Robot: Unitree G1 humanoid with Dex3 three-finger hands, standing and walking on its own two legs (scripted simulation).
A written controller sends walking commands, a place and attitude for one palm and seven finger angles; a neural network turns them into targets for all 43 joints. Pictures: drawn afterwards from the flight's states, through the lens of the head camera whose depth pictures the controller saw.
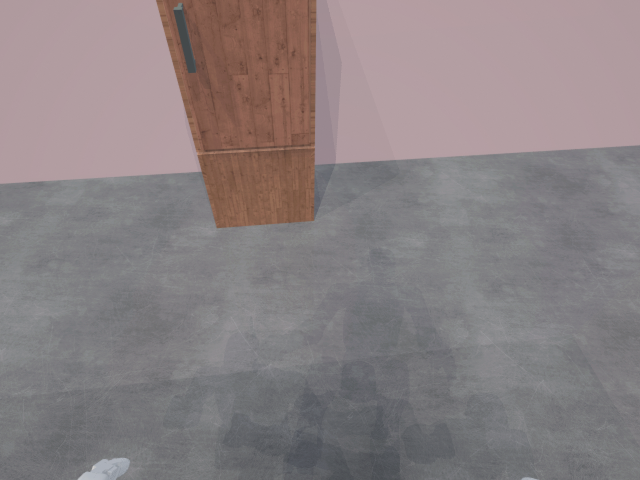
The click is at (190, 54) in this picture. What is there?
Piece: cupboard door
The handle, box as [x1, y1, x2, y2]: [173, 3, 195, 72]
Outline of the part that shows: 178,3 178,5 174,7 173,10 188,72 195,72 195,61 191,51 182,10 182,3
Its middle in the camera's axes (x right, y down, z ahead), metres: -0.37 -0.55 +1.05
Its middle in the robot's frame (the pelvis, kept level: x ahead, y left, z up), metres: +1.15 +0.43 +0.04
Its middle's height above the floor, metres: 0.81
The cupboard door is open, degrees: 0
